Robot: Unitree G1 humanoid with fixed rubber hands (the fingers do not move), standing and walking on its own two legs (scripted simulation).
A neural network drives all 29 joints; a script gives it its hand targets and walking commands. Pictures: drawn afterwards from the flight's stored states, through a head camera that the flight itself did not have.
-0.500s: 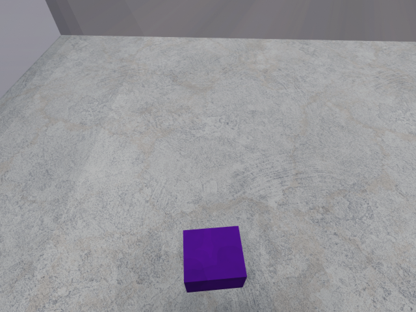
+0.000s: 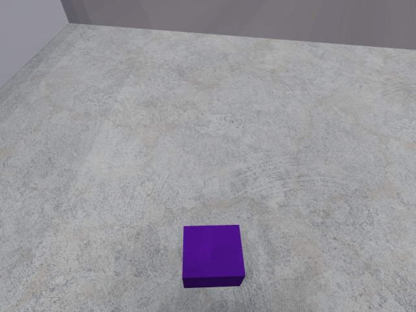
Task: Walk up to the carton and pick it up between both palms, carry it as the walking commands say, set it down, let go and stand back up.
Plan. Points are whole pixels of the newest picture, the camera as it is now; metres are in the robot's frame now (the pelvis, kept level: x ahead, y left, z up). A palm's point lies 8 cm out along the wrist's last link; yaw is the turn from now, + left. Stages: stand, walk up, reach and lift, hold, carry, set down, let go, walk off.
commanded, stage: walk up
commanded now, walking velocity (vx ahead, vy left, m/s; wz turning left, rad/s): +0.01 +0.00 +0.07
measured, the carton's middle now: (211, 256) +0.43 -0.02 -0.69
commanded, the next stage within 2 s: stand in 0.38 s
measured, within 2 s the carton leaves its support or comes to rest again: neither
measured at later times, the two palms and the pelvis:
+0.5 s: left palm out of the picture -0.03 +0.23 -0.15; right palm out of the picture +0.01 -0.22 -0.14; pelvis +0.00 +0.01 +0.00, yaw +2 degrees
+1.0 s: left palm (108, 310) +0.14 +0.21 -0.14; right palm out of the picture +0.13 -0.23 -0.15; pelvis -0.01 +0.00 -0.03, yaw -3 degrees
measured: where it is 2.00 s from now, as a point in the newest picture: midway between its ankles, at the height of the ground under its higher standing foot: outside the picture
